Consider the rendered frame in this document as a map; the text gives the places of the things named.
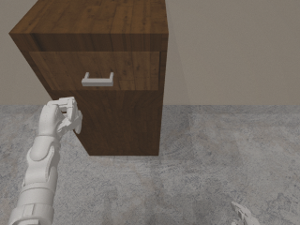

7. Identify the cabinet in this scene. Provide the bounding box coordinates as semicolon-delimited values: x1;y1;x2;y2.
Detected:
9;0;169;157

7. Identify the handle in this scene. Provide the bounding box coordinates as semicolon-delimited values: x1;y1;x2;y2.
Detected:
82;72;114;86

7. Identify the robot left forearm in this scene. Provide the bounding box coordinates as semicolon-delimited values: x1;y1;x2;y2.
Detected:
7;135;61;225

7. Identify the drawer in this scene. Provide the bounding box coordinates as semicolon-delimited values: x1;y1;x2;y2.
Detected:
29;52;160;90

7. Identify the robot left hand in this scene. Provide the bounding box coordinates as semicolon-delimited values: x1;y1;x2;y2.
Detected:
38;97;83;142

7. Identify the robot right hand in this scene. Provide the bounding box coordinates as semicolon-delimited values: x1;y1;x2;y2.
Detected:
231;202;261;225

